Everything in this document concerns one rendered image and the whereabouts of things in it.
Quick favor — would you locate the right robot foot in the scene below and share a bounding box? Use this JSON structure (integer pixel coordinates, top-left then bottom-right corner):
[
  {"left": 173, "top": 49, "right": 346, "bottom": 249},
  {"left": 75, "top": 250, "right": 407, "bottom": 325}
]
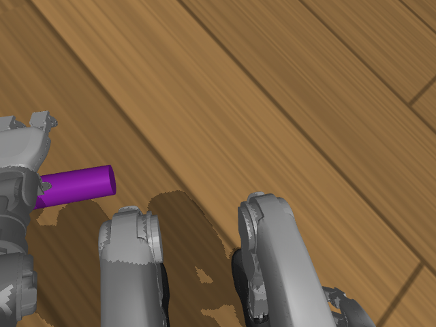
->
[{"left": 231, "top": 249, "right": 270, "bottom": 327}]

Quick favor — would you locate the right robot hand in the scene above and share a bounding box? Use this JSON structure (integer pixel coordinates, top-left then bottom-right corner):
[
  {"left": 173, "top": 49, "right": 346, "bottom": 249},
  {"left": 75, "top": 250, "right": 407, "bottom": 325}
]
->
[{"left": 322, "top": 286, "right": 376, "bottom": 327}]

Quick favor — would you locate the left robot hand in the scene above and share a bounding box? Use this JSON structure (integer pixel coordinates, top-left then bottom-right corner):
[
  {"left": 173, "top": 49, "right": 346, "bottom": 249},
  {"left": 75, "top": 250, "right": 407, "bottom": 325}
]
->
[{"left": 0, "top": 110, "right": 58, "bottom": 196}]

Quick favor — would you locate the left robot arm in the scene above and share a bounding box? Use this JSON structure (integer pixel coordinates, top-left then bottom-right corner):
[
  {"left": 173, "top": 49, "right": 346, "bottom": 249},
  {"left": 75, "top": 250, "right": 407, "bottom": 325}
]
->
[{"left": 0, "top": 166, "right": 39, "bottom": 327}]

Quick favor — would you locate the bottle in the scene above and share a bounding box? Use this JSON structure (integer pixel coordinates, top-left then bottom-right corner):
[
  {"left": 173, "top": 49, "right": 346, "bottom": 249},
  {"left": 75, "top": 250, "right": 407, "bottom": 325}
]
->
[{"left": 34, "top": 165, "right": 116, "bottom": 210}]

